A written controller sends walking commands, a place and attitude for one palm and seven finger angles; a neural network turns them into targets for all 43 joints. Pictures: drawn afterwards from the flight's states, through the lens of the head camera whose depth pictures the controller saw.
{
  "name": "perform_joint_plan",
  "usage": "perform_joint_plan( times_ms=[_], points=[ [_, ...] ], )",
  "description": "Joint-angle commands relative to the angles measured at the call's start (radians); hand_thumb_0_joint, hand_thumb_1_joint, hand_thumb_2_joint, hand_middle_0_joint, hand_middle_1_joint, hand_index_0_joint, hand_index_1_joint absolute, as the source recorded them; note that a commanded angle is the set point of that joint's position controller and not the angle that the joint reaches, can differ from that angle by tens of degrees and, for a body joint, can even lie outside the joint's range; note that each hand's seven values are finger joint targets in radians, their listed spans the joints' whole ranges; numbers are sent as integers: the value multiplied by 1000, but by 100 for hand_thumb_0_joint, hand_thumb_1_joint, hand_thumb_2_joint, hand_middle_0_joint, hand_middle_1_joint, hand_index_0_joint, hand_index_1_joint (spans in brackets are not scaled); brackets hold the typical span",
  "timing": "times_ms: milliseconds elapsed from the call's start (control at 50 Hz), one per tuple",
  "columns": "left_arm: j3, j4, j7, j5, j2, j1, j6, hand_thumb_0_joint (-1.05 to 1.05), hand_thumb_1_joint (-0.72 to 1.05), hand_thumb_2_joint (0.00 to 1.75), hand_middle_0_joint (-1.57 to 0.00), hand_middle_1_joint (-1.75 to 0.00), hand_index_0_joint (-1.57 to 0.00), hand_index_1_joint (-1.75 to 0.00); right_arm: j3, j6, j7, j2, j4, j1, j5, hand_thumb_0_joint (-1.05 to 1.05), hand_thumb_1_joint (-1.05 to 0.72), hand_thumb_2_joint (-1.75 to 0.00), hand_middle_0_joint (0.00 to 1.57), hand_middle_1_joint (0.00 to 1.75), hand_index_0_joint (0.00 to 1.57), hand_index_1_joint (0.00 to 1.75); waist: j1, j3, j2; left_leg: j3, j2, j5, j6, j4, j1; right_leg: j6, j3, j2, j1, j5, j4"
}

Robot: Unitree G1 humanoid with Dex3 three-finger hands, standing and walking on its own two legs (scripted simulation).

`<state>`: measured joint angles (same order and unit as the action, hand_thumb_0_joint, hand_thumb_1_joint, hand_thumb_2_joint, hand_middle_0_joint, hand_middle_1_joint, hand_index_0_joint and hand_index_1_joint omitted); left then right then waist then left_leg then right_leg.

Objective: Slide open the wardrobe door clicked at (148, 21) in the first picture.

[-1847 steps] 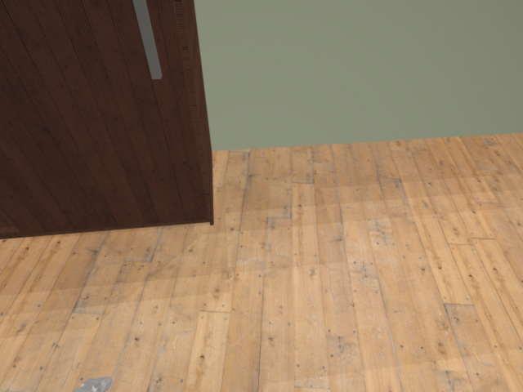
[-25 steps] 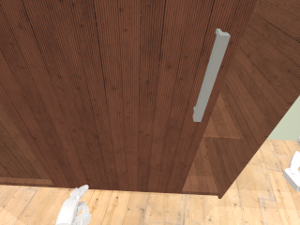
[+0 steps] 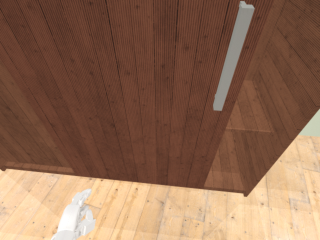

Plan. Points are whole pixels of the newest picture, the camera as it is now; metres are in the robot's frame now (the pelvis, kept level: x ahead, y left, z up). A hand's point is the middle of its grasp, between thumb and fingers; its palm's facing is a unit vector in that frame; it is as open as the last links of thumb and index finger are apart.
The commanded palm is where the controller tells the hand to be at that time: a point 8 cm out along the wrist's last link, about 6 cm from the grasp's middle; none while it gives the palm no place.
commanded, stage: step back with the hand held close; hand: right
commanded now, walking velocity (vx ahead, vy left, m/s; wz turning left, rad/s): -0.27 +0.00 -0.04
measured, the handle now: (228, 63) +0.55 -0.17 +0.19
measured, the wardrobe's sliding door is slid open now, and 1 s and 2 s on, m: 0.27 0.27 0.27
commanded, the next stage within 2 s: stop stepping back and stand still in 0.88 s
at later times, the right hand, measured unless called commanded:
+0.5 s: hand out of the picture +0.12 -0.29 +0.18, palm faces +0.53 +0.72 -0.45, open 7.4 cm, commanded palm +0.07 -0.30 +0.19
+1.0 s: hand out of the picture +0.06 -0.29 +0.15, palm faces +0.41 +0.84 -0.36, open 7.4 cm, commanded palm -0.02 -0.32 +0.19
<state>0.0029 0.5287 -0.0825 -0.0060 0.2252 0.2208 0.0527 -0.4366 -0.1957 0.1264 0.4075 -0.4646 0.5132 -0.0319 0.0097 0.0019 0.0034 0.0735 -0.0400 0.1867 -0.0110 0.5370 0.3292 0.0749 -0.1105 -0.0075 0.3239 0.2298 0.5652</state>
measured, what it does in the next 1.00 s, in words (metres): walks backwards: left foot, then right foot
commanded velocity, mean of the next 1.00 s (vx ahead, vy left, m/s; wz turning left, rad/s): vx -0.35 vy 0.01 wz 0.01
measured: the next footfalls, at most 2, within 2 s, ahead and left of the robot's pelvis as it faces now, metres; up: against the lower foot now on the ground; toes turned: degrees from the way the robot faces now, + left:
left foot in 0.48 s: -0.14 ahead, +0.13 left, +0.00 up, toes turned -3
right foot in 0.90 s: -0.05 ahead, -0.08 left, +0.00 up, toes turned +0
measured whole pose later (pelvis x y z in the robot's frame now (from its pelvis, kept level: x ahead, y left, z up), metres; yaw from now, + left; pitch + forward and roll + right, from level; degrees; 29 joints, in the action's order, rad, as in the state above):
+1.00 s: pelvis -0.17 -0.02 +0.00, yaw +2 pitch +1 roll +2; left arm -0.01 0.61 -0.07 0.01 0.22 0.17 0.11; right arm -0.42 -0.23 0.13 0.43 -0.42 0.38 -0.05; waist 0.03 -0.06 0.07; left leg -0.07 0.06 0.47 0.00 0.71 0.34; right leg 0.09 -0.04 -0.03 0.39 0.14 0.51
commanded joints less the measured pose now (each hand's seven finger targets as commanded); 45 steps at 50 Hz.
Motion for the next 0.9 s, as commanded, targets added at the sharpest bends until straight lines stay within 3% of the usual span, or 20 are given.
perform_joint_plan(
  times_ms=[0, 120, 180, 220, 260, 280, 340, 440, 480, 540, 560, 580, 640, 700, 740, 760, 820, 840, 860, 880],
  points=[
    [-57, -149, -12, -2, 146, -82, 70, 0, 90, 90, -20, -30, -20, -30, -94, -75, 22, 145, -164, -79, 16, 0, -90, -90, 20, 30, 20, 30, 4, 28, -57, -130, 1, -10, 4, 56, -309, 37, 237, 160, 400, 415, -272],
    [-57, -136, -4, 12, 135, -57, 99, 0, 90, 90, -20, -30, -20, -30, -95, -110, 33, 168, -225, -144, 29, 0, -90, -90, 20, 30, 20, 30, -6, 1, 9, -229, -63, 308, 53, -132, -66, 6, 213, 82, 282, 425, -115],
    [-51, -116, 0, 13, 124, -48, 113, 0, 90, 90, -20, -30, -20, -30, -106, -131, 41, 191, -280, -130, 18, 0, -90, -90, 20, 30, 20, 30, -16, 61, -22, -225, -77, 233, 65, -144, 36, -14, 209, 55, 113, 295, -63],
    [-49, -116, -1, 15, 129, -50, 121, 0, 90, 90, -20, -30, -20, -30, -114, -140, 43, 189, -288, -99, 16, 0, -90, -90, 20, 30, 20, 30, -13, 82, -104, -181, -32, 184, 42, -72, -34, -3, 253, 88, 164, 329, -149],
    [-53, -123, -7, 14, 146, -64, 135, 0, 90, 90, -20, -30, -20, -30, -135, -147, 40, 176, -281, -89, 29, 0, -90, -90, 20, 30, 20, 30, 1, 87, -268, -89, 82, 84, -3, 221, -283, 48, 405, 229, 415, 542, -390],
    [-60, -121, -8, 17, 146, -63, 141, 0, 90, 90, -20, -30, -20, -30, -154, -150, 38, 187, -272, -106, 40, 0, -90, -90, 20, 30, 20, 30, 10, 85, -284, -75, 109, 80, -12, 343, -349, 72, 442, 285, 497, 575, -438],
    [-79, -106, -1, 17, 140, -53, 154, 0, 90, 90, -20, -30, -20, -30, -180, -156, 27, 197, -203, -64, 30, 0, -90, -90, 20, 30, 20, 30, 10, 93, -138, -96, 119, 170, -4, 308, -274, 80, 414, 303, 389, 461, -381],
    [-69, -44, 14, 30, 127, -68, 169, 0, 90, 90, -20, -30, -20, -30, -79, -165, 9, 139, -188, -95, 1, 0, -90, -90, 20, 30, 20, 30, -2, 55, -151, -98, 84, 165, 34, -123, -77, 1, 360, 240, 40, 161, -310],
    [-63, -12, 17, 32, 117, -62, 166, 0, 90, 90, -20, -30, -20, -30, -68, -182, 6, 161, -201, -141, -7, 0, -90, -90, 20, 30, 20, 30, 6, 156, -103, -159, 33, -7, 39, -225, -23, -42, 272, 200, -181, -250, -184],
    [-65, -22, 11, 24, 100, -72, 148, 0, 90, 90, -20, -30, -20, -30, -84, -185, 10, 218, -298, -192, -2, 0, -90, -90, 20, 30, 20, 30, 3, 398, -57, -137, 17, -436, -36, -143, 12, -50, 118, 145, -513, -743, -48],
    [-72, -44, 10, 6, 107, -77, 144, 0, 90, 90, -20, -30, -20, -30, -75, -170, 7, 203, -322, -167, -12, 0, -90, -90, 20, 30, 20, 30, 1, 434, 19, -110, 41, -442, -77, -107, 1, -32, 106, 141, -534, -747, -30],
    [-74, -70, 11, 0, 110, -93, 136, 0, 90, 90, -20, -30, -20, -30, -111, -162, 4, 229, -343, -120, -20, 0, -90, -90, 20, 30, 20, 30, 11, 443, 4, -109, 47, -376, -88, -95, 3, -20, 104, 142, -524, -703, -39],
    [-68, -117, 17, 3, 98, -134, 100, 0, 90, 90, -20, -30, -20, -30, -211, -136, -3, 285, -311, 68, -45, 0, -90, -90, 20, 30, 20, 30, 24, 332, -66, -117, 32, -175, -47, -148, -5, -39, 102, 123, -325, -340, -84],
    [-56, -119, 10, 1, 75, -153, 72, 0, 90, 90, -20, -30, -20, -30, -207, -134, 4, 290, -263, 82, -51, 0, -90, -90, 20, 30, 20, 30, 4, 123, 55, -282, -136, 104, 34, -359, 251, -94, 65, 8, -213, 23, 131],
    [-70, -84, 4, 14, 80, -162, 72, 0, 90, 90, -20, -30, -20, -30, -189, -128, 10, 281, -196, 32, -39, 0, -90, -90, 20, 30, 20, 30, 11, -23, 103, -407, -272, 194, 159, -426, 383, -111, 153, -21, -60, 165, 460],
    [-57, -62, 0, 23, 61, -149, 72, 0, 90, 90, -20, -30, -20, -30, -155, -115, 10, 249, -150, 18, -27, 0, -90, -90, 20, 30, 20, 30, -1, -73, 108, -369, -262, 34, 183, -388, 326, -103, 176, -6, 31, 176, 505],
    [-24, -51, -12, 22, 80, -128, 75, 0, 90, 90, -20, -30, -20, -30, -48, -99, 0, 190, -54, -129, -1, 0, -90, -90, 20, 30, 20, 30, -19, -186, 70, -186, -103, -381, 98, -221, 127, -90, 157, 34, 91, 93, 122],
    [-21, -48, -22, 10, 94, -133, 85, 0, 90, 90, -20, -30, -20, -30, -13, -110, -2, 186, -87, -224, -1, 0, -90, -90, 20, 30, 20, 30, -29, -187, -11, -134, -50, -425, 57, -142, 78, -93, 135, 13, 42, -50, -78],
    [-29, -36, -31, 2, 132, -110, 92, 0, 90, 90, -20, -30, -20, -30, -11, -112, 2, 193, -76, -226, -1, 0, -90, -90, 20, 30, 20, 30, -18, -126, -128, -108, 27, -339, 13, -58, 23, -83, 174, 66, -32, -443, -227],
    [-45, -49, -24, -3, 154, -90, 101, 0, 90, 90, -20, -30, -20, -30, -9, -119, 4, 204, -136, -243, 4, 0, -90, -90, 20, 30, 20, 30, 7, -8, -200, -108, 77, -107, 2, 39, 22, -52, 271, 186, -137, -762, -221]
  ],
)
